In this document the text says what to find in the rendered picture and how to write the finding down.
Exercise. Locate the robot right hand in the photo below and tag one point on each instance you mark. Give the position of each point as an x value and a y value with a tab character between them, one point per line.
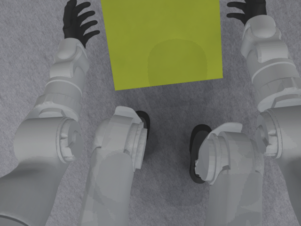
251	8

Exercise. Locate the robot left shin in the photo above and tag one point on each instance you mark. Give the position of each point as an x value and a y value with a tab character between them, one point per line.
101	129

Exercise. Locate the robot left hand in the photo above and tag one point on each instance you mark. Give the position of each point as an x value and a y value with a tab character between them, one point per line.
72	22

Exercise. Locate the right robot upper arm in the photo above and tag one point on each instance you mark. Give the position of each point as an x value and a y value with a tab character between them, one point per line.
278	134

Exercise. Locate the right robot foot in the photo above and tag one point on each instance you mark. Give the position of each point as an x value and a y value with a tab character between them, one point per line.
198	135

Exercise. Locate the left robot upper arm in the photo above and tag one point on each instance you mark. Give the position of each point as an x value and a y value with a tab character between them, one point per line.
44	148

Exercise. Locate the carton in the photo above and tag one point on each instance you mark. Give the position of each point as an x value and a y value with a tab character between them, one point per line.
161	42

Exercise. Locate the left robot forearm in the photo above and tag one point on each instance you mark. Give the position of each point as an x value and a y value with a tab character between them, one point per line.
64	88

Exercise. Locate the right robot forearm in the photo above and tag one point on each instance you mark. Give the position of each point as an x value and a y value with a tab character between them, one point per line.
271	68

